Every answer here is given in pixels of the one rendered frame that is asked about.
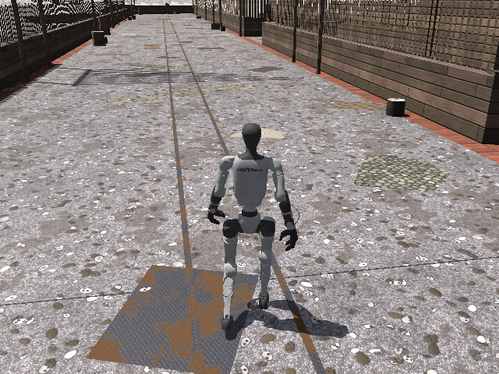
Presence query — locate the humanoid robot head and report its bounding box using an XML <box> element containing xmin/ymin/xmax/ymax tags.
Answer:
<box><xmin>238</xmin><ymin>123</ymin><xmax>264</xmax><ymax>161</ymax></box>

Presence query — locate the robot left forearm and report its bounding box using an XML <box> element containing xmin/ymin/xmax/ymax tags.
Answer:
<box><xmin>208</xmin><ymin>186</ymin><xmax>222</xmax><ymax>213</ymax></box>

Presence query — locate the left robot hand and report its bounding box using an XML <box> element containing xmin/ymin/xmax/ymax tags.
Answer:
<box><xmin>207</xmin><ymin>210</ymin><xmax>225</xmax><ymax>224</ymax></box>

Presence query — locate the robot right forearm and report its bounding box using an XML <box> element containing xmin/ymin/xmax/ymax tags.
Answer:
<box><xmin>279</xmin><ymin>190</ymin><xmax>296</xmax><ymax>230</ymax></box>

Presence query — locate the left robot thigh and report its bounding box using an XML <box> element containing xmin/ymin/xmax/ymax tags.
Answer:
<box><xmin>222</xmin><ymin>218</ymin><xmax>239</xmax><ymax>277</ymax></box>

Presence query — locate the right robot upper arm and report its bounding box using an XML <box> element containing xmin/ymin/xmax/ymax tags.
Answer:
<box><xmin>267</xmin><ymin>157</ymin><xmax>287</xmax><ymax>202</ymax></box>

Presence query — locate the left robot upper arm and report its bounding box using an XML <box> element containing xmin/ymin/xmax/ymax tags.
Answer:
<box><xmin>214</xmin><ymin>156</ymin><xmax>235</xmax><ymax>197</ymax></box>

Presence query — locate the right robot hand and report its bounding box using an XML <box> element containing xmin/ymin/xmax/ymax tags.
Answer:
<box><xmin>279</xmin><ymin>228</ymin><xmax>298</xmax><ymax>251</ymax></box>

